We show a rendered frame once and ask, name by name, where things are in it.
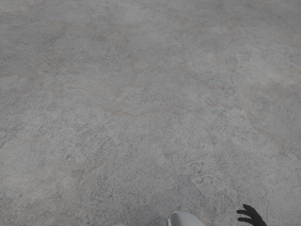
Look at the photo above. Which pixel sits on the robot right hand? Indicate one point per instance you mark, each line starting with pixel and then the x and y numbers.
pixel 255 220

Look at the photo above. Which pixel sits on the right robot thigh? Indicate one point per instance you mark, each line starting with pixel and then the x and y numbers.
pixel 183 219

